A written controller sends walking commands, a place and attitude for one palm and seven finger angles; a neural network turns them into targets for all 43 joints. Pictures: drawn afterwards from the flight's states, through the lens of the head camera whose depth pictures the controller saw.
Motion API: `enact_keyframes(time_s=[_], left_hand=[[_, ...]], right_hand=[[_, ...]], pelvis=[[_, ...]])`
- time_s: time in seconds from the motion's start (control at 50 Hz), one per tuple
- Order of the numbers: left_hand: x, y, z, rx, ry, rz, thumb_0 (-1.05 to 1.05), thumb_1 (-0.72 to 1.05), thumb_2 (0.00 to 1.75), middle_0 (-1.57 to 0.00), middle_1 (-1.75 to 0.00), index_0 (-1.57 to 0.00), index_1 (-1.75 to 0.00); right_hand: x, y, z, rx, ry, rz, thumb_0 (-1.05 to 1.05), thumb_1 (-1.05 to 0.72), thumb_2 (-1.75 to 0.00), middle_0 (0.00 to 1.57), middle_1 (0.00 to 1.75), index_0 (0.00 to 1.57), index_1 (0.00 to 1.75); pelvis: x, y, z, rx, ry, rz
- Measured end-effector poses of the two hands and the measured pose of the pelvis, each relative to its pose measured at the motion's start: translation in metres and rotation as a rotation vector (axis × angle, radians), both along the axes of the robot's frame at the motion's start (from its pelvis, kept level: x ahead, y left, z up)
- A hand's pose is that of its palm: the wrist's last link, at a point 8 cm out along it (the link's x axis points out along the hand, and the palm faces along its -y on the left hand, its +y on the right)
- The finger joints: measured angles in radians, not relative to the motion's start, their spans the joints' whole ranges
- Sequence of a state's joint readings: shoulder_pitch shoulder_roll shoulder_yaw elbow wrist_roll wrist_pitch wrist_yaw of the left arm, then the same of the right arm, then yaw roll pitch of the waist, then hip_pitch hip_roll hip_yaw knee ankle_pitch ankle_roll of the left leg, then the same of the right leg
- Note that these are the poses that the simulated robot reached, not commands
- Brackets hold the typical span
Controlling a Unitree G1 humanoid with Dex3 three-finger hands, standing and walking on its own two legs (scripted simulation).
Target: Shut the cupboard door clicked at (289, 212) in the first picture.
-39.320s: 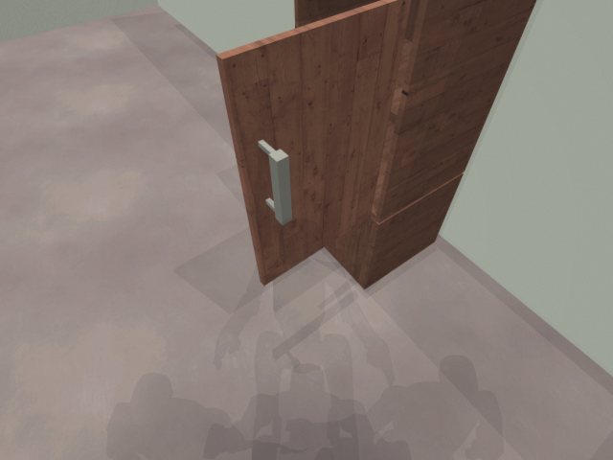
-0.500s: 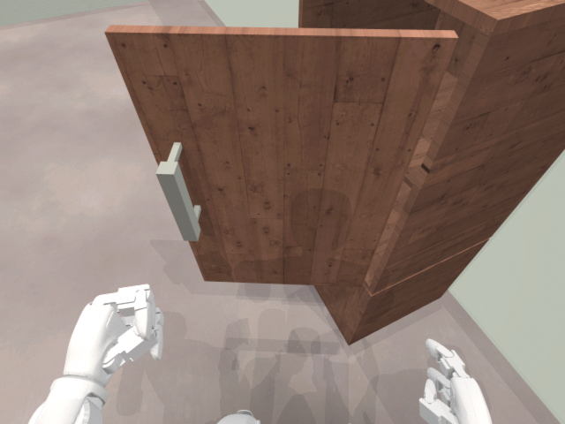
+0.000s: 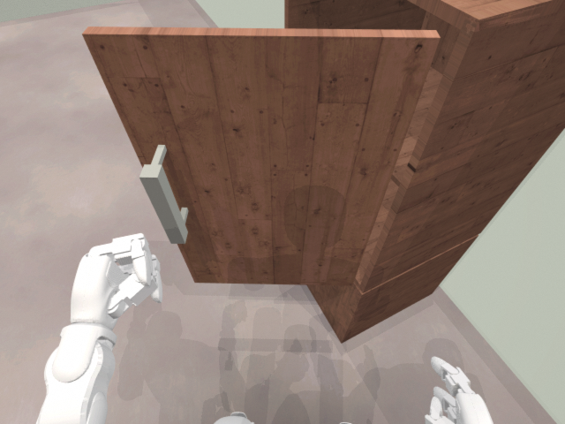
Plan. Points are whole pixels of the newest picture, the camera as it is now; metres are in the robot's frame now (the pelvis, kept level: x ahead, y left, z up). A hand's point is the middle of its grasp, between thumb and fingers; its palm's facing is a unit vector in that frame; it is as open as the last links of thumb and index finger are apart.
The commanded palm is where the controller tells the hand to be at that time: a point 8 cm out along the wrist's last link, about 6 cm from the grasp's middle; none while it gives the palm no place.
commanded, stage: bring the fist close to the handle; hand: left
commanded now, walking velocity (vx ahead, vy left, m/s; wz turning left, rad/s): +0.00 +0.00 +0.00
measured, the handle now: (170, 197) +0.43 +0.20 +0.07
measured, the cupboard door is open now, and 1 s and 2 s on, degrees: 62 62 47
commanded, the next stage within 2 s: push the door shut along its arc in 0.84 s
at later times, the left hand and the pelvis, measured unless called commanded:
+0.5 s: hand (178, 261) +0.32 +0.16 +0.06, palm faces +0.00 -1.00 -0.01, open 3.1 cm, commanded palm +0.29 +0.21 +0.07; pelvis +0.00 +0.01 +0.00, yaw -1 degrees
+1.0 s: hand (182, 250) +0.33 +0.16 +0.07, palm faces +0.01 -1.00 -0.04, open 3.1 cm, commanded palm +0.31 +0.21 +0.07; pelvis +0.00 +0.01 +0.00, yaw -1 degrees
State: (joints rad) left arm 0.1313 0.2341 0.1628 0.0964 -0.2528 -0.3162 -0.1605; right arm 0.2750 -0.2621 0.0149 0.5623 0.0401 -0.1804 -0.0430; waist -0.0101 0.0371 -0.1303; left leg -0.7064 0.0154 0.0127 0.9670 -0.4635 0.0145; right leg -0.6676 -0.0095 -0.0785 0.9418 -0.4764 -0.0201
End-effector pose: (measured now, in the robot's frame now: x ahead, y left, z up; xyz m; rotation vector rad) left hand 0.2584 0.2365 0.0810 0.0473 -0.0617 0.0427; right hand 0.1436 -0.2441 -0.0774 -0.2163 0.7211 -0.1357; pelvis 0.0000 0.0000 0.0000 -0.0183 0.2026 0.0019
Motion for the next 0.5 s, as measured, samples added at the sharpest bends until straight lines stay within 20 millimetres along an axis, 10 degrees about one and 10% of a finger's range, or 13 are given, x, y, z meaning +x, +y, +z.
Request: enact_keyframes(time_s=[0.5], left_hand=[[0.041, -0.019, -0.02, -0.041, 0.097, -0.038, 0.02, 0.9, 0.9, -1.3, -1.5, -1.3, -1.5]], right_hand=[[-0.003, 0.012, -0.004, 0.022, 0.053, -0.016, 0.01, -0.9, -0.9, 0.2, 0.3, 0.21, 0.3]], pelvis=[[-0.001, 0.009, 0.003, 0.001, -0.001, -0.009]])
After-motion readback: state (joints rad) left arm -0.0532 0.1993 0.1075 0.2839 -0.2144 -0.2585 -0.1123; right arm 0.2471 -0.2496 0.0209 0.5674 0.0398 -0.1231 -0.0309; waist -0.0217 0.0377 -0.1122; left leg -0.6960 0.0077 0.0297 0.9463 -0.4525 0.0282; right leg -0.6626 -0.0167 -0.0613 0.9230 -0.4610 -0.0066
